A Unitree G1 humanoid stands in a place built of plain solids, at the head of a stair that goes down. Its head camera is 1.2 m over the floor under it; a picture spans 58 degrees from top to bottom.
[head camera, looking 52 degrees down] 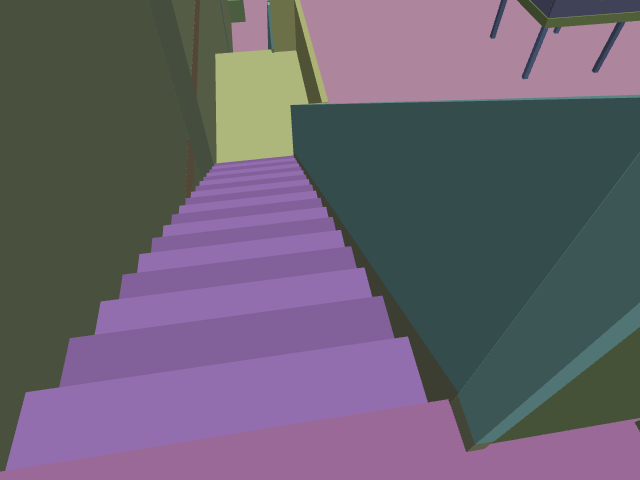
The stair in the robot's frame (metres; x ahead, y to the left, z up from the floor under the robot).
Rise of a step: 0.19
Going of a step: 0.28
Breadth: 1.27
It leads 9 degrees to the left of straight ahead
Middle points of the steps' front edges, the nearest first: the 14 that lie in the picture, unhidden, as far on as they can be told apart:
0.29 0.28 0.00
0.57 0.32 -0.19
0.85 0.36 -0.38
1.12 0.40 -0.58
1.40 0.45 -0.77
1.68 0.49 -0.96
1.96 0.53 -1.15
2.23 0.58 -1.35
2.51 0.62 -1.54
2.79 0.66 -1.73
3.07 0.71 -1.92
3.34 0.75 -2.12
3.62 0.79 -2.31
3.90 0.83 -2.50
